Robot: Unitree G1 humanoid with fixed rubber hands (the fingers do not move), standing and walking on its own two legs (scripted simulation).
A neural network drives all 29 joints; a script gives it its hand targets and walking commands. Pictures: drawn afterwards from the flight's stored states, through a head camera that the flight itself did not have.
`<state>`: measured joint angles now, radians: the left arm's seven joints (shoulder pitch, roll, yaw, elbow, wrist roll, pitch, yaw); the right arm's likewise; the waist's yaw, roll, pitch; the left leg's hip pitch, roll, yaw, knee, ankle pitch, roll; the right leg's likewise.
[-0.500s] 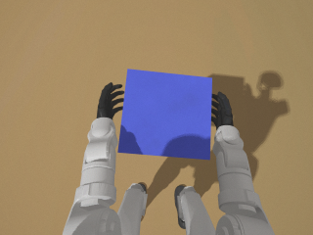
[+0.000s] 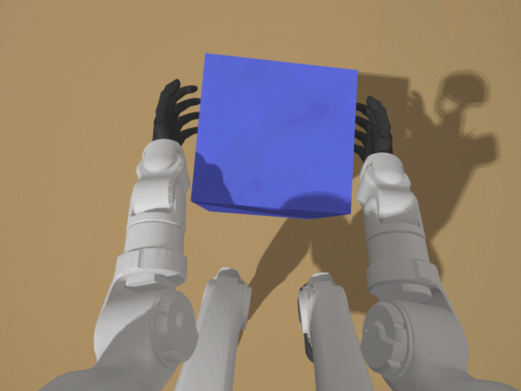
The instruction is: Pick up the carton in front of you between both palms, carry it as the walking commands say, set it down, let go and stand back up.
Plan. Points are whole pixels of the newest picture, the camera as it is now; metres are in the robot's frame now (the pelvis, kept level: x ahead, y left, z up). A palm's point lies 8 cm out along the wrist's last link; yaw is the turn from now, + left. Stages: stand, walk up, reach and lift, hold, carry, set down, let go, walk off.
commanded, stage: set down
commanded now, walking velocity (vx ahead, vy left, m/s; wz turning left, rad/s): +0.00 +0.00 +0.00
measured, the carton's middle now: (268, 154) +0.48 +0.03 -0.18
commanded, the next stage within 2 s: none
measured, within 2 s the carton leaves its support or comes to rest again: rests again in 1.04 s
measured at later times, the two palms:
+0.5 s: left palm (191, 146) +0.51 +0.18 -0.24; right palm (344, 155) +0.51 -0.12 -0.25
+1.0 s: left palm (198, 149) +0.53 +0.18 -0.33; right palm (332, 155) +0.53 -0.12 -0.34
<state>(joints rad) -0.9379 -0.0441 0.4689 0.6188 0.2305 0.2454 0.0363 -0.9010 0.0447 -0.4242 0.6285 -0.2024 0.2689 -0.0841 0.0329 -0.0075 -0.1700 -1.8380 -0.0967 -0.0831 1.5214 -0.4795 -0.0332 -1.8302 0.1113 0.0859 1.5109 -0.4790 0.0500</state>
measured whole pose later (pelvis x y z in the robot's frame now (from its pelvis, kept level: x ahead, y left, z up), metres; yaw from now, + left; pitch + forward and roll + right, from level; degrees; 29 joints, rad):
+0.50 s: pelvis -0.03 +0.00 -0.11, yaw +0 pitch +46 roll -2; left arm -1.29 0.11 0.45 0.76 0.18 0.27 0.07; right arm -1.26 -0.09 -0.40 0.77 -0.14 0.29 -0.13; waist 0.03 -0.01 0.08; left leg -2.18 -0.13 -0.08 1.91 -0.53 -0.06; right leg -2.16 0.14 0.07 1.89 -0.54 0.08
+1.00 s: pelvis -0.02 +0.00 -0.17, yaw -1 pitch +40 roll -1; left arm -1.41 0.23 0.33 0.90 0.03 0.22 0.09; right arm -1.41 -0.20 -0.26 0.93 0.02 0.23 -0.17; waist 0.05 -0.01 0.30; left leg -2.23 -0.11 -0.05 2.16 -0.63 -0.04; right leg -2.21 0.15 0.05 2.15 -0.63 0.08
